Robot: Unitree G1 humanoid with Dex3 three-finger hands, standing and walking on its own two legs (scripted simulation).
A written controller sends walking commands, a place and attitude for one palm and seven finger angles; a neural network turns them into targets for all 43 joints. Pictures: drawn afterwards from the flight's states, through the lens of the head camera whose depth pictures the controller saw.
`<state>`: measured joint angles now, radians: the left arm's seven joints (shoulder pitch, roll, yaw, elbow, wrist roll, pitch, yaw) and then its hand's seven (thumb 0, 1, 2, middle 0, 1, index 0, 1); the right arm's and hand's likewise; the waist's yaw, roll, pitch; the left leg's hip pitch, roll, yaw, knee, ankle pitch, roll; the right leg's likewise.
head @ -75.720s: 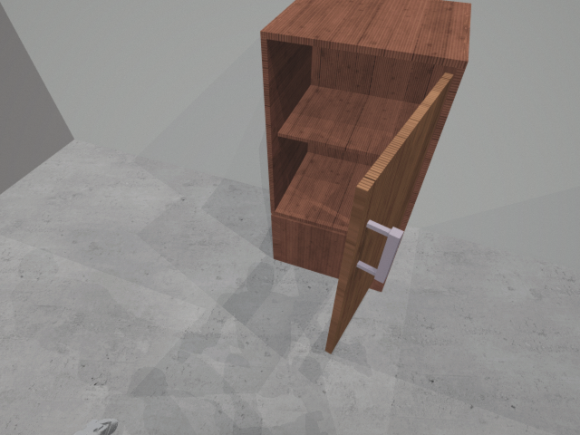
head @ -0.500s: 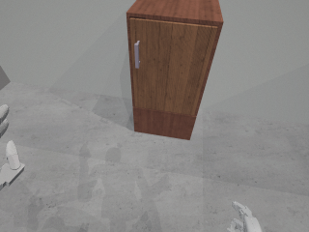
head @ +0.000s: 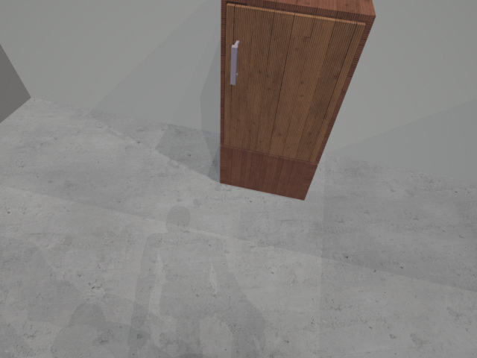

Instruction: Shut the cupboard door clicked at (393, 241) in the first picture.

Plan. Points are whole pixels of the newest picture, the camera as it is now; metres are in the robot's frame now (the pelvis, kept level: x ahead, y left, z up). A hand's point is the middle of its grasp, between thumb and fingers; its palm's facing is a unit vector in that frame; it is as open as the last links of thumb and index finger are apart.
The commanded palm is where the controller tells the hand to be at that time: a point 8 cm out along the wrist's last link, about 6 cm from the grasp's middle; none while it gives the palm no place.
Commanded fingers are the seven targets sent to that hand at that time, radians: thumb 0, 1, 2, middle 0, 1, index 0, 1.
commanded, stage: let the arm hang, fingers relaxed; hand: left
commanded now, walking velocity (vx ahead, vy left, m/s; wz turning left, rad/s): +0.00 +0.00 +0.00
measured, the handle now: (235, 63) +1.02 +0.07 -0.03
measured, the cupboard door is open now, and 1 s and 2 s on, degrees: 0 0 0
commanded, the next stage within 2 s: look to check the result in 0.60 s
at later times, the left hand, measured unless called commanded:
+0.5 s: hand out of the picture -0.05 +0.16 -0.18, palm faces +0.01 -0.99 -0.15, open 7.4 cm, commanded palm none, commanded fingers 0.00 0.90 0.90 -0.20 -0.30 -0.20 -0.30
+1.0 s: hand out of the picture -0.05 +0.17 -0.18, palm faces -0.01 -0.98 -0.19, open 7.4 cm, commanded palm none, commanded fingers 0.00 0.90 0.90 -0.20 -0.30 -0.20 -0.30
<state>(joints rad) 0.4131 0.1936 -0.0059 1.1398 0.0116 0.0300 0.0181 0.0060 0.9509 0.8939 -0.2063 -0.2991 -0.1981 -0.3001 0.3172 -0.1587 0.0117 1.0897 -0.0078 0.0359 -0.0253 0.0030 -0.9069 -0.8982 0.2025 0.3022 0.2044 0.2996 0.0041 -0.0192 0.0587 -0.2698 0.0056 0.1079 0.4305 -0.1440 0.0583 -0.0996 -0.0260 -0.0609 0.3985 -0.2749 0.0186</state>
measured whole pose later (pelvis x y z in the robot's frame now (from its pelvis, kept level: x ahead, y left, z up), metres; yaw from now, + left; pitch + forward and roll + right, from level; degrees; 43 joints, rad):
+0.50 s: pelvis -0.02 +0.01 +0.00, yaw -1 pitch -2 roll +0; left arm 0.36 0.10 0.00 1.13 0.03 0.00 0.03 0.00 0.91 0.89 -0.20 -0.30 -0.20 -0.30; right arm 0.32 -0.12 -0.02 1.12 -0.01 0.02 -0.03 0.00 -0.91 -0.90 0.20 0.30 0.20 0.30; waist -0.01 0.01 -0.01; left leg -0.27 -0.01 0.14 0.38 -0.10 0.07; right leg -0.14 -0.04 -0.03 0.44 -0.26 0.03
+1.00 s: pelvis -0.01 -0.01 +0.00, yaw -1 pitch -2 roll -1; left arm 0.35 0.16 0.00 1.16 0.02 0.00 0.03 0.01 0.91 0.89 -0.20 -0.30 -0.20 -0.30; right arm 0.30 -0.16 -0.02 1.13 -0.01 0.02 -0.03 0.00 -0.91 -0.90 0.20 0.30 0.20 0.30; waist -0.02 0.01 0.04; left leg -0.26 0.01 0.12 0.40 -0.11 0.05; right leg -0.12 -0.02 -0.04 0.42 -0.27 0.01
